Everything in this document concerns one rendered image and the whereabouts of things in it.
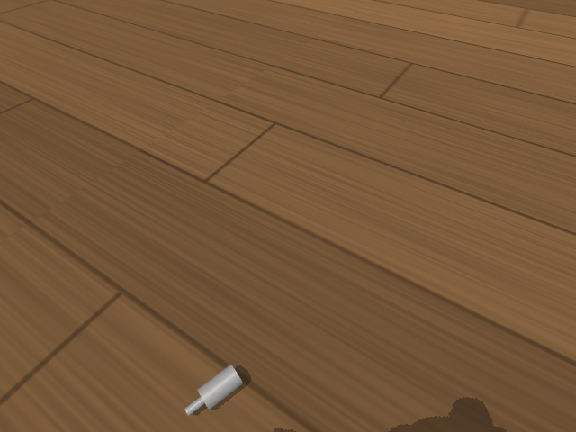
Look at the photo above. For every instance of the bottle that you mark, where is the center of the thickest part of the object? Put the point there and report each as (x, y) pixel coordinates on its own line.
(216, 389)

